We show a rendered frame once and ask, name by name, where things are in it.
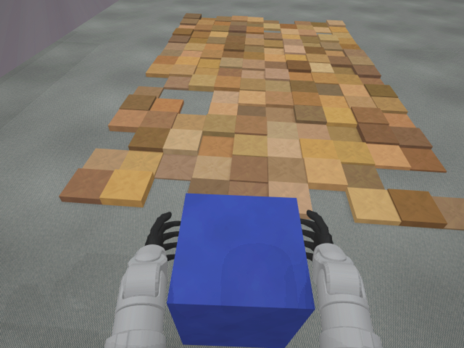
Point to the robot left forearm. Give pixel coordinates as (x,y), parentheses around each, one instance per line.
(140,308)

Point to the carton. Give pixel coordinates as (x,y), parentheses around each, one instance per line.
(240,275)

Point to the left robot hand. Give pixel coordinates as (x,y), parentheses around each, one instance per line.
(157,235)

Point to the robot right forearm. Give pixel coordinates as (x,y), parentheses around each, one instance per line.
(343,305)

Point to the right robot hand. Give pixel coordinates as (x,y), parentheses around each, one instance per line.
(320,234)

